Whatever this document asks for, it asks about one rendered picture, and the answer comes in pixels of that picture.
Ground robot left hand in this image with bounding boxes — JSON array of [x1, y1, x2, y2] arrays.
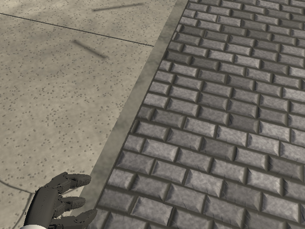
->
[[23, 172, 97, 229]]

